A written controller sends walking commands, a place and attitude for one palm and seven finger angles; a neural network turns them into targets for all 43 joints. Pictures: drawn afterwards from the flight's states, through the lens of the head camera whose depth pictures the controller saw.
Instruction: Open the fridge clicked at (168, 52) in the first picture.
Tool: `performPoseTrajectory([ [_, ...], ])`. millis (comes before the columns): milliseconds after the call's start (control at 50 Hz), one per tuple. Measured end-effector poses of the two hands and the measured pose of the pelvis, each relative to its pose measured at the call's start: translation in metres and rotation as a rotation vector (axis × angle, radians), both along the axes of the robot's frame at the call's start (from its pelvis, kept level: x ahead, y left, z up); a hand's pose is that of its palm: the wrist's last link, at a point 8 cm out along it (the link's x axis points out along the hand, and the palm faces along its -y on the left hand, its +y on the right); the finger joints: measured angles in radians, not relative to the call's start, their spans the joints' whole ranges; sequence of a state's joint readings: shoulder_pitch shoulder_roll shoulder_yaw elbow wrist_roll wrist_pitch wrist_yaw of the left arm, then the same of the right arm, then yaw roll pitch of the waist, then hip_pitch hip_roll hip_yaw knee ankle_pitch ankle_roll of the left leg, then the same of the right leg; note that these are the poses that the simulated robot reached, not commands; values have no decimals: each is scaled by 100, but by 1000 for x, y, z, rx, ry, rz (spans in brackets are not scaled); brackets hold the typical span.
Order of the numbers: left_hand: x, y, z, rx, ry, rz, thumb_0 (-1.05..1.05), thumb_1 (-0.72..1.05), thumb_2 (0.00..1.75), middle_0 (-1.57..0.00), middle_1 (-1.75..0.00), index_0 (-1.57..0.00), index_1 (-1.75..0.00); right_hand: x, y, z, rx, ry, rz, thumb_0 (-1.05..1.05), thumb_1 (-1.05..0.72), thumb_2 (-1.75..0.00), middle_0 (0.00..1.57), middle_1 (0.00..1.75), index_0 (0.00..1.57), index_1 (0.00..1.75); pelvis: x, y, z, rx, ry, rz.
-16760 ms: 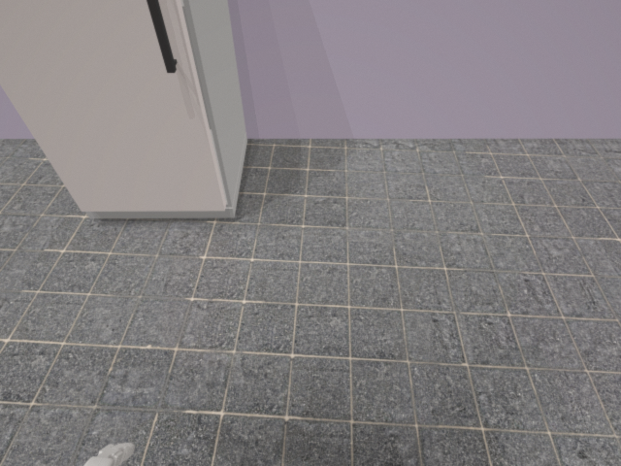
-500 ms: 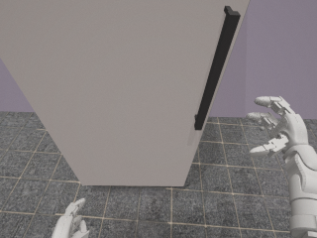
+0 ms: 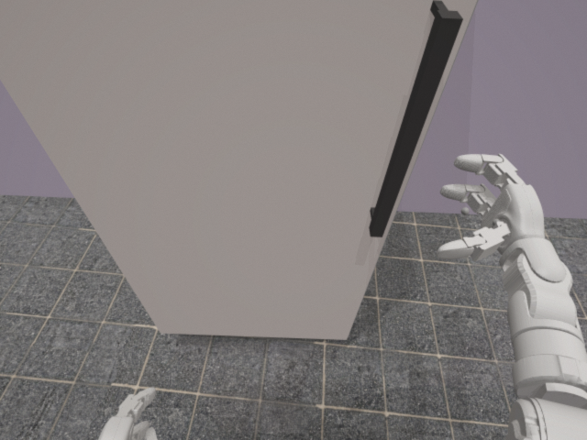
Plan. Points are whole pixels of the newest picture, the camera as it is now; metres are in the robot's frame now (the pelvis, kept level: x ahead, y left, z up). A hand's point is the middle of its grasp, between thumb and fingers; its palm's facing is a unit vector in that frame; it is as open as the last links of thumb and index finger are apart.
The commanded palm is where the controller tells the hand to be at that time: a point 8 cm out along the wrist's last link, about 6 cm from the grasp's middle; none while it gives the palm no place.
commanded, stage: move the hooked fingers beside the handle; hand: right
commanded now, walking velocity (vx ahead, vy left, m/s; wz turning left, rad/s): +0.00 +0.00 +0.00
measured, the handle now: (400, 144) +0.50 -0.10 +0.15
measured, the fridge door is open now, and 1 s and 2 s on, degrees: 0 0 0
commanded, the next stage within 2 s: feel for the door with the fingertips in 0.98 s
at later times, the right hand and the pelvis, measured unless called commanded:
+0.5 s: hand (445, 198) +0.43 -0.16 +0.12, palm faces -0.06 +1.00 -0.01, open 14.0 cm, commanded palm +0.41 -0.22 +0.12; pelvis +0.00 +0.00 +0.00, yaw +2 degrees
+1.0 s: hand (444, 197) +0.44 -0.16 +0.12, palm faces -0.07 +1.00 +0.00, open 14.0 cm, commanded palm +0.41 -0.22 +0.12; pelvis +0.00 +0.00 -0.01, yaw +1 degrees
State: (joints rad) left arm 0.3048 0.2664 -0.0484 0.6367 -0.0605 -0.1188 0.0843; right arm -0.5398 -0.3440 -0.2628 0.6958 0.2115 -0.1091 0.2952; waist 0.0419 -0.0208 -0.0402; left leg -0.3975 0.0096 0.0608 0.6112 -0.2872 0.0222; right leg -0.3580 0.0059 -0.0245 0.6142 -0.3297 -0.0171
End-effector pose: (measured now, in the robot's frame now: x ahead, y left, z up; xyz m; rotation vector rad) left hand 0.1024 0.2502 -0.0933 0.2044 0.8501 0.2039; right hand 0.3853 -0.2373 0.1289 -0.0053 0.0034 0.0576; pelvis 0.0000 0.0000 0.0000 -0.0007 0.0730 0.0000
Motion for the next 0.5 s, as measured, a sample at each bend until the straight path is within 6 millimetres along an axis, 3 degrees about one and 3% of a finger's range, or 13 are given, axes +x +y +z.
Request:
performPoseTrajectory([
  [280, -41, 4, -12, -10, 115, 45, 1, 90, 90, -20, -30, -20, -30, 34, 25, -2, 6, 3, 15, -1, 50, -30, 30, 120, 30, 120, -4, -1, -3, -2, 39, 13],
  [400, -58, 6, -15, -22, 157, 79, 1, 90, 90, -20, -30, -20, -30, 33, 25, -3, 1, -17, 13, -1, 50, -30, 30, 120, 30, 120, -2, -1, -3, -5, 42, 27],
  [500, -61, 7, -16, -21, 170, 83, 1, 90, 90, -20, -30, -20, -30, 27, 19, -7, -3, -4, 1, -1, 50, -30, 30, 120, 30, 120, -3, 0, -3, -3, 37, 26],
])
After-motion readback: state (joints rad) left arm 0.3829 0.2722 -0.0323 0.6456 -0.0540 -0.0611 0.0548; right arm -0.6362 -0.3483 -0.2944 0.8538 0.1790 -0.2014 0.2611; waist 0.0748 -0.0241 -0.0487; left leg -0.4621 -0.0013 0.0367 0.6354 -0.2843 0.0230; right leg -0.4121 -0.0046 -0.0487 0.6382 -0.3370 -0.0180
